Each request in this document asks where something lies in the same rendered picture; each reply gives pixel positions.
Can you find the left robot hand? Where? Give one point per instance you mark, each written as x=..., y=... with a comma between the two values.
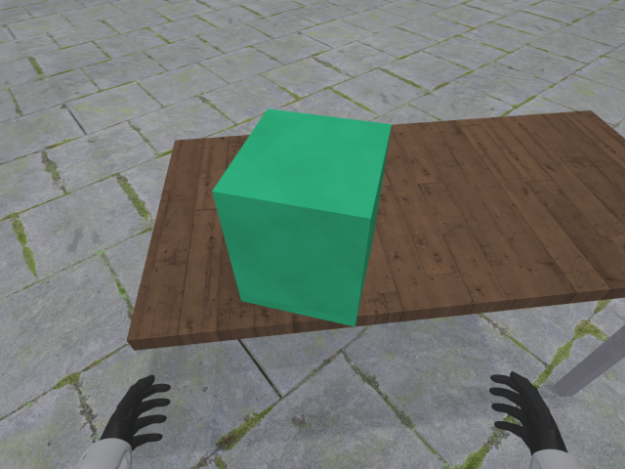
x=124, y=423

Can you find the table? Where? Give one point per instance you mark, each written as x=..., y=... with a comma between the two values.
x=475, y=216

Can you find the robot right forearm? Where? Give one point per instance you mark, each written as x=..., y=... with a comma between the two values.
x=554, y=459

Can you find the right robot hand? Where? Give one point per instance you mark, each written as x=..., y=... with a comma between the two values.
x=539, y=430

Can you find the robot left forearm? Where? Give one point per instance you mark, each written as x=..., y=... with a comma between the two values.
x=108, y=453

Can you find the carton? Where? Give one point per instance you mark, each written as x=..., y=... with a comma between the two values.
x=298, y=207

